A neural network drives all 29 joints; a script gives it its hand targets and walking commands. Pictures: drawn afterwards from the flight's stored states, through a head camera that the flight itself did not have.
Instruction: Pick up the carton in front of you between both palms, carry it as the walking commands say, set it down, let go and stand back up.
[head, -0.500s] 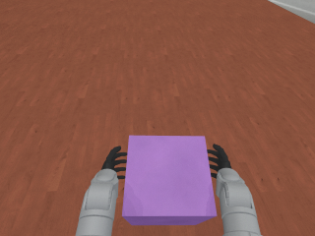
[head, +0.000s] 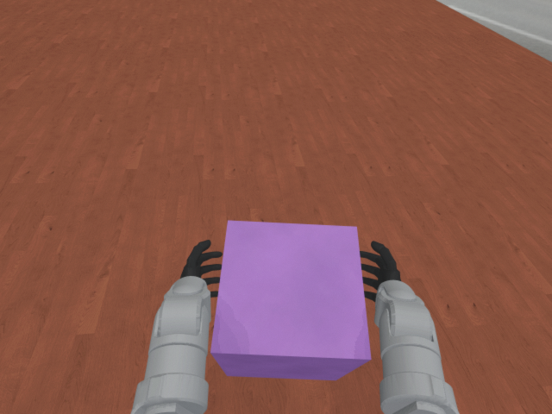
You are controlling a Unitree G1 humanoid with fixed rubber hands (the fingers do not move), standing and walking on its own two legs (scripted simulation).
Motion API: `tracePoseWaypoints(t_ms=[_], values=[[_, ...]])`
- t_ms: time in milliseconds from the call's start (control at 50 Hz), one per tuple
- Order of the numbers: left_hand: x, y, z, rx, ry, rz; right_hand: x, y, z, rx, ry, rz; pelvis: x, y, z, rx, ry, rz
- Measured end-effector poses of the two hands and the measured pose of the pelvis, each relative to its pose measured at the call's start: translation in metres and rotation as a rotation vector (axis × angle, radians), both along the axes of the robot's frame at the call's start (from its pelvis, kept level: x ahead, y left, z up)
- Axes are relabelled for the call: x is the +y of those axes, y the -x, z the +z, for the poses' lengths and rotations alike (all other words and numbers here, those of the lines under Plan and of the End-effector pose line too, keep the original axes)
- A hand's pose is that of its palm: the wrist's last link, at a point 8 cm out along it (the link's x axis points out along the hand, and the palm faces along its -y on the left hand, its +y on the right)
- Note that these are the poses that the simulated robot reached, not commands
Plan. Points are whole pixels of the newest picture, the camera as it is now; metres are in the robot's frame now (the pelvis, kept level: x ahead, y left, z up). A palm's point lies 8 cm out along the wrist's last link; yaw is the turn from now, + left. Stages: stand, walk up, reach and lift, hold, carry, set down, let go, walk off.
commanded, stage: set down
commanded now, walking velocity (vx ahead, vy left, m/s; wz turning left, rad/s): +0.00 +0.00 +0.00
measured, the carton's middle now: (286, 307) +0.34 -0.01 -0.06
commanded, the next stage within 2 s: none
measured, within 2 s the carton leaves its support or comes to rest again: neither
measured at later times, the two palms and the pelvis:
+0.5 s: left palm (200, 323) +0.36 +0.16 -0.18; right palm (341, 319) +0.37 -0.13 -0.15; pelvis -0.04 -0.01 -0.09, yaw +0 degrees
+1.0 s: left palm (198, 329) +0.41 +0.18 -0.31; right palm (318, 333) +0.41 -0.11 -0.29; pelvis -0.05 -0.03 -0.21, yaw -3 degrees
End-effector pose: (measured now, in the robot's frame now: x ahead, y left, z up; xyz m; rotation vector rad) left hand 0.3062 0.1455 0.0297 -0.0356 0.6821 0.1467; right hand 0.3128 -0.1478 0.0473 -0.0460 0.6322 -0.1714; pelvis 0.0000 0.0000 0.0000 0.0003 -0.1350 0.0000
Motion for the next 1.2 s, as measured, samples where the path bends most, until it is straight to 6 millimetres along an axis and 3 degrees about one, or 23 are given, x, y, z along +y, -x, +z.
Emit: tracePoseWaypoints(t_ms=[120,200,360,440,500,780,1200], values=[[0.003,-0.023,-0.017,0.009,0.009,0.012,0.005,-0.018,-0.015,0.008,0.013,-0.025,0.009,0.007,-0.01,0.044,0.003,-0.015],[0.005,-0.035,-0.043,0.02,-0.013,-0.001,0.008,-0.03,-0.039,0.02,0.029,-0.024,0.011,0.013,-0.02,0.132,0.01,-0.01],[0.012,-0.04,-0.136,0.033,-0.055,0.001,0.017,-0.04,-0.129,0.035,0.037,0.004,0.005,0.027,-0.047,0.373,0.03,0.012],[0.013,-0.042,-0.184,0.016,-0.05,0.017,0.019,-0.046,-0.173,0.017,0.025,-0.006,-0.003,0.033,-0.069,0.503,0.041,0.019],[0.014,-0.05,-0.208,-0.01,-0.043,0.028,0.021,-0.054,-0.197,-0.012,0.007,-0.025,-0.009,0.037,-0.089,0.586,0.048,0.015],[0.025,-0.086,-0.269,-0.001,-0.048,0.005,0.029,-0.081,-0.264,-0.003,-0.047,-0.064,-0.032,0.038,-0.162,0.773,0.053,-0.003],[0.049,-0.118,-0.406,0.018,-0.061,-0.02,0.053,-0.109,-0.403,0.018,-0.031,-0.066,-0.024,0.058,-0.266,0.891,0.077,-0.042]])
